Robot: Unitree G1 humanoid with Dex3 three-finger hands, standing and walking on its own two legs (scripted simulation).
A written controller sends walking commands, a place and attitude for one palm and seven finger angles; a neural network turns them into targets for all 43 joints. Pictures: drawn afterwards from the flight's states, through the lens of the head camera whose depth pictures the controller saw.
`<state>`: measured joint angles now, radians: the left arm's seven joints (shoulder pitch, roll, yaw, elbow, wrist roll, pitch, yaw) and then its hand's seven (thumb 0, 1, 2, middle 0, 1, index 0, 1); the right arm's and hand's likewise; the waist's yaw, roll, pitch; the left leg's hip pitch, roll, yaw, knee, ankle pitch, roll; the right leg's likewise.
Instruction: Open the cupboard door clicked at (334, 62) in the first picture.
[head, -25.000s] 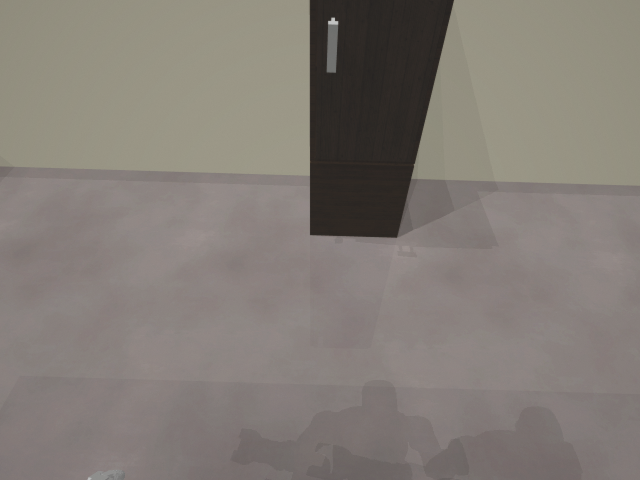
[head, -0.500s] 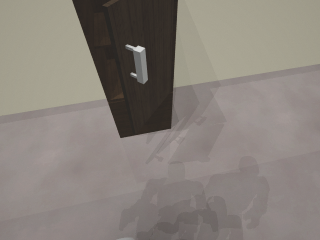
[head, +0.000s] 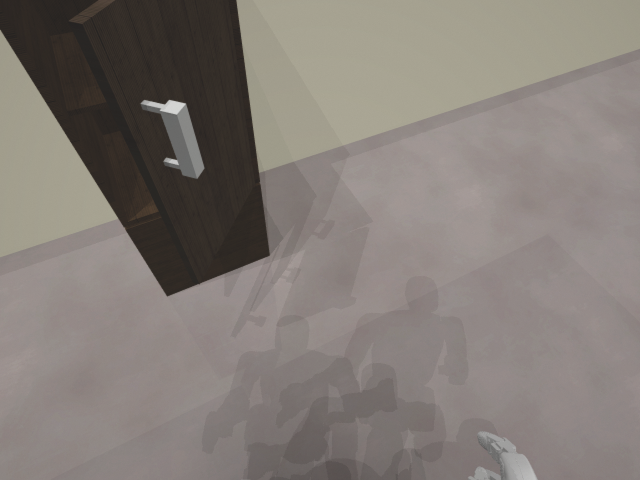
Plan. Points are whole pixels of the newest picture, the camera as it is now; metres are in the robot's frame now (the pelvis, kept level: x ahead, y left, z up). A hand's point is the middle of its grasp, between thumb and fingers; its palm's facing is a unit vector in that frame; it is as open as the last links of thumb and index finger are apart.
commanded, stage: walk to a spot facing it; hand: left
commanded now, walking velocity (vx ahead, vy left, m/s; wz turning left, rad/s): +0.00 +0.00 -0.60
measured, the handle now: (171, 139) +0.56 +0.29 +0.06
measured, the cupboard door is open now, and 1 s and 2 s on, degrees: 46 46 46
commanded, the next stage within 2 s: none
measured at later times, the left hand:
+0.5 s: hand (220, 463) +0.15 +0.16 -0.16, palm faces -0.30 -0.92 -0.25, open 7.4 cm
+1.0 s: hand (354, 360) +0.31 -0.03 -0.16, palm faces -0.60 -0.77 -0.21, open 7.4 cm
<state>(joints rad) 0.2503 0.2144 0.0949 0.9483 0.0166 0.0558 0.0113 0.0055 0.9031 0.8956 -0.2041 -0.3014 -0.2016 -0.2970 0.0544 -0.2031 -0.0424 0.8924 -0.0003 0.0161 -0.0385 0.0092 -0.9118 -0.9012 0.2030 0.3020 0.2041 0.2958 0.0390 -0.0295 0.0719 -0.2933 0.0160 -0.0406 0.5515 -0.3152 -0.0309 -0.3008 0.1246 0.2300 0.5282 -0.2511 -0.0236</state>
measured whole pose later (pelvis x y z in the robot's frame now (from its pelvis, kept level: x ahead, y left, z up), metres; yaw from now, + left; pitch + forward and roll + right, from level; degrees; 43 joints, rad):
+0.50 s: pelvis +0.00 -0.02 +0.00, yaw -18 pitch +1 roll +2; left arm 0.16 0.24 0.07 0.90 0.02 0.06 -0.01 0.01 0.91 0.90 -0.20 -0.30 -0.20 -0.30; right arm 0.20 -0.27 -0.06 0.91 -0.02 0.04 -0.02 0.01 -0.91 -0.90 0.20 0.30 0.20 0.30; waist -0.02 -0.03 0.11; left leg -0.42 0.05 0.06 0.89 -0.47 -0.06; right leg -0.33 0.02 0.10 0.57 -0.24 -0.02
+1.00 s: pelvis +0.09 -0.10 -0.01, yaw -35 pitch +1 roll -1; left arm 0.08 0.22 0.07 0.90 0.01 -0.03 -0.03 0.00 0.91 0.90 -0.20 -0.30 -0.20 -0.30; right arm 0.36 -0.22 -0.04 1.03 -0.02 0.01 0.00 0.01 -0.91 -0.90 0.20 0.30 0.21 0.30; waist -0.06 0.02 0.11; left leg -0.40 0.17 0.08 1.12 -0.48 -0.07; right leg -0.34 -0.01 -0.08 0.63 -0.30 -0.03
